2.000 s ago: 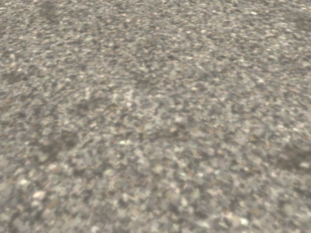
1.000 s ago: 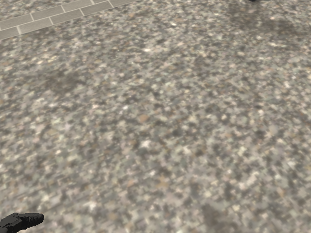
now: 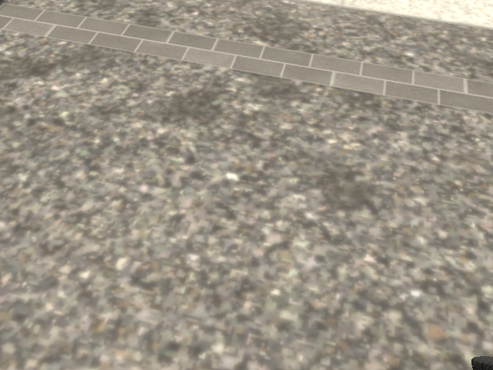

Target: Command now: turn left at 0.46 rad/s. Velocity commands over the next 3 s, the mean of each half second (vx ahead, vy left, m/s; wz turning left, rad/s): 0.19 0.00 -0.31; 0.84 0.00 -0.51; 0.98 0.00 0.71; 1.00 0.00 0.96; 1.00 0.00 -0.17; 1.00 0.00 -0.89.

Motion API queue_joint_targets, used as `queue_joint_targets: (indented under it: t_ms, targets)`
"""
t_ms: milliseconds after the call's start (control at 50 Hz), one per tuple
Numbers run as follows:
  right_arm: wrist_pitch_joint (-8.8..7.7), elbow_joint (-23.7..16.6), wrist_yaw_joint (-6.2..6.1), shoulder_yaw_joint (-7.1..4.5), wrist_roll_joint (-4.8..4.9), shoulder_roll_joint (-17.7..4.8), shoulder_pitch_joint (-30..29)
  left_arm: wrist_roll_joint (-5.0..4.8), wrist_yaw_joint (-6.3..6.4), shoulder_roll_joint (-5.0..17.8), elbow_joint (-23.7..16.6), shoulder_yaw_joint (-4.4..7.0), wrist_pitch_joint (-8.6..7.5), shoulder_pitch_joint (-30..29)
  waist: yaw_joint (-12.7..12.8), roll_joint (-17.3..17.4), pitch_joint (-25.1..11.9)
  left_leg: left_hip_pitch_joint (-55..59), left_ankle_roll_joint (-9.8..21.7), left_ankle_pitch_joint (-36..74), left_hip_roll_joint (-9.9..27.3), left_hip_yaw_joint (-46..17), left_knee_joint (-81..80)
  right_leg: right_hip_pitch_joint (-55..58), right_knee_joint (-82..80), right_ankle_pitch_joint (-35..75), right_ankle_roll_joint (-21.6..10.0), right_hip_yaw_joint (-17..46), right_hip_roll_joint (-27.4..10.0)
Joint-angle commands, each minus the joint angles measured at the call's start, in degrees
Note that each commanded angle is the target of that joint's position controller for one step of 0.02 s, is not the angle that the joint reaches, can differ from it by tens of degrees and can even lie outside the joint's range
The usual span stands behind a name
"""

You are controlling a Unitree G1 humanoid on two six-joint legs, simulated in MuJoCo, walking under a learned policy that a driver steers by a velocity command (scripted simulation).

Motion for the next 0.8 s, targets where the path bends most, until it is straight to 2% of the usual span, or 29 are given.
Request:
queue_joint_targets:
  t_ms: [20,40,60,80,100,120,160,200,260,280,300,320,340,360,380,420,480,500,520,560,640,660,680,700,720,740,760,780,800]
  targets:
    - [-0.24,-3.7,0.26,-1.51,0.34,-7.2,-0.2,0.16,-0.75,4.9,-3.9,1.15,-1.62,0.5,0.6,8.5,-8.1,7.9,7.2,19.4,13.7,-14.1,-3.2,7.4,-12.0,7.7,-2.2,-1.6,-1.6]
    - [-0.35,-3.5,0.30,-1.12,0.10,-6.0,1.1,0.77,-0.76,6.2,-4.0,1.42,-1.69,1.1,0.3,5.8,-7.8,5.1,4.9,11.3,11.3,-12.5,-1.2,12.2,-15.5,14.2,-3.9,1.6,-5.2]
    - [-0.73,-3.2,0.40,0.12,-1.41,-2.5,4.6,2.00,-0.58,8.7,-5.0,1.42,-1.58,0.6,-2.5,-5.9,-8.8,2.0,1.2,-5.1,4.8,-4.8,7.8,16.0,-18.3,25.4,-7.8,12.3,-15.0]
    - [-1.24,-4.0,0.42,0.08,-1.65,-2.6,4.9,3.39,-0.58,6.7,-4.1,0.29,-1.56,-0.9,-4.8,-16.3,-5.9,-1.0,-2.6,-19.8,0.7,0.4,10.7,11.3,-20.3,29.5,-17.6,22.4,-21.7]
    - [-1.61,-2.5,0.22,-0.36,-2.18,-4.9,4.2,3.14,-0.81,2.3,-5.4,-1.08,-1.99,-3.0,-3.3,-12.8,-5.3,0.6,-5.1,-20.4,5.1,0.6,14.5,9.4,-21.3,25.0,-19.3,24.0,-21.7]
    - [-1.86,-2.1,0.37,-0.46,-2.20,-4.8,2.6,2.16,-0.93,1.7,-5.2,-1.40,-1.97,-3.4,-3.0,-10.9,-5.4,1.2,-6.1,-17.4,6.3,2.5,12.7,10.3,-20.6,21.8,-17.0,20.8,-18.3]
    - [-2.33,-1.6,0.54,-0.34,-2.45,-2.8,0.2,-0.57,-0.67,6.6,-5.5,0.07,-1.00,-3.5,-2.2,-9.3,-3.6,1.9,-6.8,-9.6,6.7,5.6,2.7,12.2,-17.9,17.7,-12.7,17.2,-12.7]
    - [-2.87,-0.8,0.64,-0.72,-1.03,-2.7,-0.6,-1.44,-0.02,11.9,-5.8,2.11,0.45,-0.2,-0.8,-9.2,-3.2,3.9,-6.2,-5.9,3.4,9.5,-1.8,12.8,-16.5,19.2,-12.1,17.5,-10.3]
    - [-3.22,0.2,0.41,-1.20,-0.19,-2.1,1.2,-1.84,0.36,10.5,-7.3,2.56,1.26,0.7,-0.8,-10.6,-5.3,5.9,-4.6,-4.8,2.9,10.3,-4.1,13.7,-14.9,20.7,-12.6,20.7,-9.8]
    - [-3.43,0.8,0.50,-1.29,-0.16,-1.8,3.8,-2.22,0.68,9.1,-7.5,2.29,1.49,1.2,-1.8,-10.2,-8.5,9.9,-3.4,-5.9,3.7,10.3,-6.3,12.2,-14.7,10.2,-12.1,20.7,-8.7]
    - [-3.70,1.4,0.63,-1.70,-0.13,-2.6,6.4,-2.59,0.86,7.3,-8.3,1.89,1.62,1.1,-2.8,-7.0,-9.7,17.3,-0.9,-8.2,7.3,8.0,-7.6,4.2,-13.0,-5.5,-10.5,18.7,-6.4]
    - [-4.04,2.6,0.86,-2.61,-0.86,-5.4,10.4,-2.89,0.73,5.9,-9.8,1.51,1.35,-0.7,-4.4,2.2,-7.4,24.2,4.3,-19.8,14.2,-0.7,-12.2,-10.5,-5.9,-18.0,-7.2,10.0,-1.1]
    - [-4.77,3.5,1.17,-3.60,-0.93,-8.7,13.7,-3.37,0.29,4.5,-11.7,0.91,0.54,-3.8,-6.7,13.0,-2.9,28.4,9.6,-30.0,26.0,-16.6,-21.3,-24.7,7.3,-16.0,-5.6,2.0,1.9]
    - [-5.94,3.2,0.85,-3.27,-1.61,-7.7,10.9,-2.69,-0.13,5.8,-12.5,1.28,-0.38,-4.8,-4.9,11.3,1.2,26.3,11.1,-28.1,31.3,-20.3,-22.2,-29.8,16.9,-11.4,-5.3,1.8,-4.0]
    - [-6.66,2.4,0.09,-2.68,-1.00,-5.6,8.6,-2.22,-0.56,6.4,-11.2,1.51,-0.72,-2.6,-3.2,7.4,1.4,26.0,9.8,-24.7,29.7,-15.9,-22.0,-30.3,21.2,-7.5,-4.9,1.7,-5.9]
    - [-7.43,2.9,-0.28,-2.08,-0.15,-4.3,8.3,-1.82,-1.25,5.3,-10.0,1.27,-0.81,0.2,-2.6,5.0,1.4,27.5,7.1,-17.5,27.1,-8.1,-22.3,-32.7,27.2,-2.0,-3.5,0.8,-7.9]
    - [-8.27,3.8,0.34,-1.78,-0.63,-4.6,9.9,-2.00,-2.27,4.0,-11.4,0.38,-0.88,-1.2,-3.6,4.7,3.1,23.3,5.7,-8.7,24.4,2.9,-24.3,-32.0,30.4,4.5,-2.0,-2.1,-9.5]
    - [-8.09,6.0,1.24,-1.32,-3.88,-6.1,13.8,4.89,-4.93,5.5,-13.0,0.52,1.44,-5.4,-4.4,1.9,4.2,18.9,5.1,-10.9,24.2,6.5,-26.8,-28.6,29.7,4.2,-2.0,-4.3,-8.2]
    - [-8.23,6.4,1.52,-1.53,-3.81,-6.5,13.4,4.35,-6.24,5.4,-13.5,0.66,2.36,-5.5,-3.9,4.3,5.6,17.6,4.5,-9.9,23.8,9.4,-27.5,-27.6,27.8,5.8,-2.0,-4.5,-8.6]
    - [-8.48,6.8,1.46,-1.46,-3.30,-6.9,12.5,2.69,-7.58,5.6,-13.8,0.40,2.83,-5.6,-3.3,6.8,6.5,16.7,3.0,-7.5,23.5,15.0,-28.1,-24.6,23.0,8.4,-2.6,-5.4,-9.7]
    - [-7.97,9.7,1.40,-1.66,-3.19,-8.2,15.9,2.47,-7.78,4.7,-15.7,-0.79,2.60,-10.6,-4.9,6.3,8.7,20.1,1.8,-2.0,24.6,23.2,-28.0,-19.2,11.7,3.2,-7.2,-12.2,-9.1]
    - [-7.70,10.3,1.40,-1.61,-3.06,-8.7,16.0,2.57,-7.34,4.3,-15.7,-1.07,2.59,-10.1,-4.0,6.6,8.3,20.6,1.4,9.5,24.3,25.9,-24.8,-15.1,8.7,-0.5,-8.9,-14.6,-7.1]
    - [-7.40,11.2,1.43,-1.62,-2.86,-9.6,17.2,2.57,-6.50,4.9,-15.2,-0.85,2.51,-7.8,-2.6,6.9,5.5,21.9,1.4,29.7,24.3,27.9,-18.0,-9.2,7.8,-4.3,-10.7,-17.4,-3.5]
    - [-6.80,12.0,1.68,-1.74,-2.87,-11.2,17.8,2.07,-5.35,6.3,-13.4,-0.08,2.13,-0.2,1.6,7.2,-0.2,22.1,1.5,50.9,24.7,29.2,-5.0,0.5,8.2,-8.2,-12.3,-19.7,1.4]
    - [-6.36,11.2,1.88,-1.83,-2.06,-12.8,15.8,1.92,-4.36,8.2,-9.6,1.20,1.51,13.7,8.9,6.2,-8.0,15.4,0.6,58.2,24.0,30.2,12.4,18.4,4.4,-5.3,-14.1,-18.7,4.8]
    - [-6.71,8.8,2.30,-0.71,-2.04,-9.5,16.1,2.34,-3.48,14.5,-5.9,3.61,1.35,23.6,12.4,-2.4,-15.0,-4.0,-1.7,36.6,20.7,29.4,33.2,40.0,-0.3,-11.9,-15.9,-6.1,0.1]
    - [-7.98,3.0,3.38,1.10,-2.65,-1.9,11.2,0.75,-2.82,22.3,-6.5,5.03,1.69,21.1,7.8,-20.5,-17.8,-24.2,-4.4,-14.7,9.8,22.7,51.0,46.1,-18.6,-33.2,-19.7,30.6,-15.4]
    - [-8.74,1.6,3.55,1.04,-3.25,-5.5,5.9,1.04,-2.56,20.4,-8.3,4.55,1.59,22.1,10.3,-9.5,-19.0,-28.0,-3.0,-9.8,10.7,11.4,55.5,44.5,-25.0,-32.2,-19.2,39.0,-18.9]
    - [-8.90,2.4,3.33,1.10,-1.94,-5.8,4.0,2.07,-1.97,17.4,-6.2,3.80,1.28,21.5,8.9,-4.0,-11.9,-30.5,-1.9,-5.5,12.9,12.2,56.0,39.5,-24.1,-23.3,-18.5,33.0,-20.1]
